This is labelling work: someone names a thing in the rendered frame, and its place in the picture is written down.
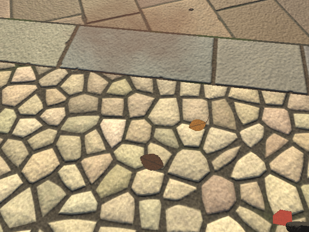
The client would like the robot right hand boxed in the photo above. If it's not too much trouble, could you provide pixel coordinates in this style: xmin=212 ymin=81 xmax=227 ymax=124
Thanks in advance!
xmin=286 ymin=221 xmax=309 ymax=232

